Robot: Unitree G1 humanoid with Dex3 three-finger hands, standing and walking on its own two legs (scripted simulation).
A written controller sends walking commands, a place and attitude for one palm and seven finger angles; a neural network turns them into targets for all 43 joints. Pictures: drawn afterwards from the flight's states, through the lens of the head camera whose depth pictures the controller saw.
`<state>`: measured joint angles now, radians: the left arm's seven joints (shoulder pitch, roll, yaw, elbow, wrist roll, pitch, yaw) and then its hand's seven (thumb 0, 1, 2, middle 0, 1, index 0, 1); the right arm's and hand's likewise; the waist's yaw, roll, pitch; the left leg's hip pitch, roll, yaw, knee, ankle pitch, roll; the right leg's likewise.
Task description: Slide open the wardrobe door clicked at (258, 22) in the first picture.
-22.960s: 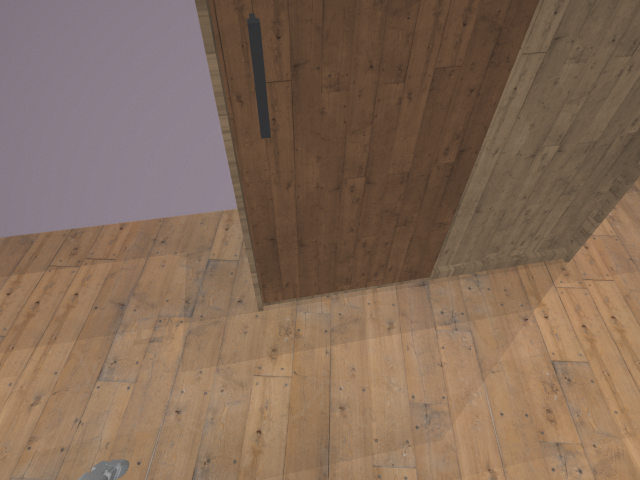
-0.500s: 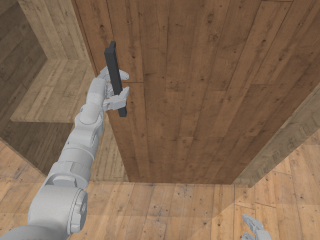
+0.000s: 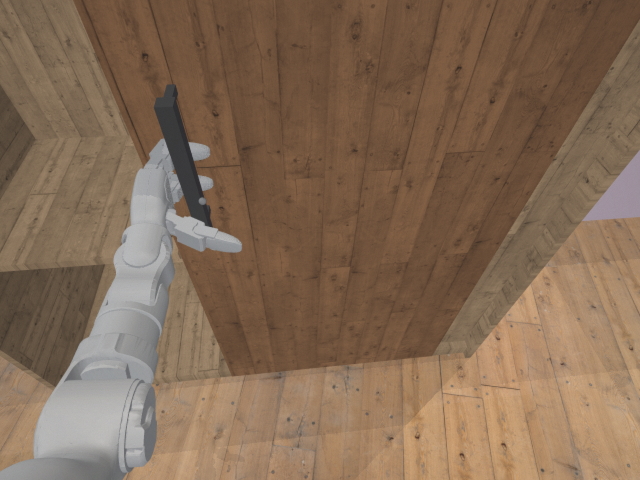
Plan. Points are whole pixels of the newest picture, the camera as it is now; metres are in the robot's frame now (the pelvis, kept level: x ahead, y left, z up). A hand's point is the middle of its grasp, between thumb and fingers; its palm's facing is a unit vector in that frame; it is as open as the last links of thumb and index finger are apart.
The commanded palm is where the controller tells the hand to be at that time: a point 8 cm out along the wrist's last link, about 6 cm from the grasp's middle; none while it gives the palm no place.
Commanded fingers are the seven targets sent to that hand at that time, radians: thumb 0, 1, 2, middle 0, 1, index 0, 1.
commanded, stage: slip the hand off the handle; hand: left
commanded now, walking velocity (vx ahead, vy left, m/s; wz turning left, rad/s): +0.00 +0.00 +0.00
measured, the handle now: (190, 169) +0.49 +0.16 +0.12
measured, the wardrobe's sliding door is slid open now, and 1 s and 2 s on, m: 0.48 0.48 0.48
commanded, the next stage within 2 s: draw the hand back to the body in 1.38 s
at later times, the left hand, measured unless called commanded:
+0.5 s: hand (158, 209) +0.44 +0.20 +0.10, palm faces +0.09 -0.99 -0.12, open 14.5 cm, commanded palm +0.40 +0.25 +0.11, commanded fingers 0.00 -0.55 0.20 -0.25 -1.15 -0.25 -1.15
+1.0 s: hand (132, 246) +0.38 +0.22 +0.10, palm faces +0.09 -0.99 -0.11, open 14.7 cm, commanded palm +0.34 +0.27 +0.11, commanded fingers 0.00 -0.55 0.20 -0.25 -1.15 -0.25 -1.15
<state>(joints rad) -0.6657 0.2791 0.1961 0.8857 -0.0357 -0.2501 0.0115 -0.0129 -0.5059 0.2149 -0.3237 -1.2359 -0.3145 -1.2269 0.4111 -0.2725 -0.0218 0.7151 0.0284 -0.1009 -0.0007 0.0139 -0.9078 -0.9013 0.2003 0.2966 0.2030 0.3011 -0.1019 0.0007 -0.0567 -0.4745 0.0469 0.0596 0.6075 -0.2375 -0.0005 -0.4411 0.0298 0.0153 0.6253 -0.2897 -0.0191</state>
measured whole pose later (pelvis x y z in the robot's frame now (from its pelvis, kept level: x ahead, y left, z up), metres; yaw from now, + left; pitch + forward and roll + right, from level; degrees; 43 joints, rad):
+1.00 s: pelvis +0.02 +0.02 +0.00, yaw +1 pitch +5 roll -1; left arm -0.28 0.29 0.21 0.45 -0.13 -0.15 -0.12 -0.02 -0.54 0.20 -0.25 -1.15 -0.26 -1.15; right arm 0.35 -0.27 0.00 0.63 0.04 -0.09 -0.03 0.01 -0.91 -0.90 0.20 0.30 0.20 0.30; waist -0.04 0.03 -0.09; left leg -0.46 0.03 0.05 0.68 -0.31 0.02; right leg -0.40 0.01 0.01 0.65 -0.34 0.01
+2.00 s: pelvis +0.01 +0.01 +0.00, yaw +4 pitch -2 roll -1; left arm 0.19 0.29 0.27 -0.12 -0.33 0.02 -0.29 -0.02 -0.53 0.21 -0.25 -1.14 -0.25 -1.13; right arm 0.25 -0.27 0.05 0.63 0.05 -0.27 -0.10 0.02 -0.90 -0.90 0.20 0.30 0.20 0.30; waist 0.06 0.05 -0.06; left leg -0.31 0.02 0.00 0.60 -0.26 0.00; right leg -0.23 0.00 -0.04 0.58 -0.32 -0.01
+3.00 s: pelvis +0.03 +0.02 +0.02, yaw +3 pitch -6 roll +0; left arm 0.45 0.34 0.33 -0.39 -0.07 -0.06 0.09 0.01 0.88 0.88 -0.21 -0.31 -0.21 -0.31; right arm 0.20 -0.22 0.03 0.66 -0.02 -0.12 -0.08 0.02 -0.90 -0.90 0.20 0.30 0.21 0.30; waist 0.09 0.04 0.02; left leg -0.10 0.00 0.03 0.40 -0.21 0.02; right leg -0.02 -0.01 -0.02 0.36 -0.24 0.01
